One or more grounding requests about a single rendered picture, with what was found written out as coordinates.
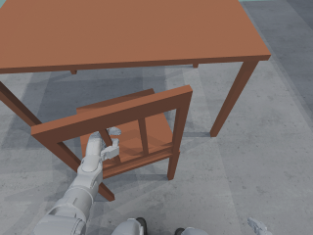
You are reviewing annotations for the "table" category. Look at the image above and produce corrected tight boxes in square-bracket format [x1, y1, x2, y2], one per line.
[0, 0, 271, 137]

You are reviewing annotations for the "robot left upper arm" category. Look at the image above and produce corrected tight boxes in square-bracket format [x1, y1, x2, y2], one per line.
[33, 214, 86, 235]

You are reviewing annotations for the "right robot hand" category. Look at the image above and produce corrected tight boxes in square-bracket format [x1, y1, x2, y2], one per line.
[247, 217, 273, 235]

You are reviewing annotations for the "left robot forearm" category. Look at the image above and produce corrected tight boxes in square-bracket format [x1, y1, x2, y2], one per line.
[30, 155, 103, 235]

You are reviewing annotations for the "left robot hand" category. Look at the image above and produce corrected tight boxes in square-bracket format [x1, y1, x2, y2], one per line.
[85, 126, 121, 162]

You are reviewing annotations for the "left robot foot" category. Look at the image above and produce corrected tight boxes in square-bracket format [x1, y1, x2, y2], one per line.
[136, 217, 148, 235]

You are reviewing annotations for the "robot left thigh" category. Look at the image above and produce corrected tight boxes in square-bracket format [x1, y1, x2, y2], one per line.
[112, 221, 144, 235]

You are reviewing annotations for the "chair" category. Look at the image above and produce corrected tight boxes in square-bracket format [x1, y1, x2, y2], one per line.
[30, 84, 193, 202]

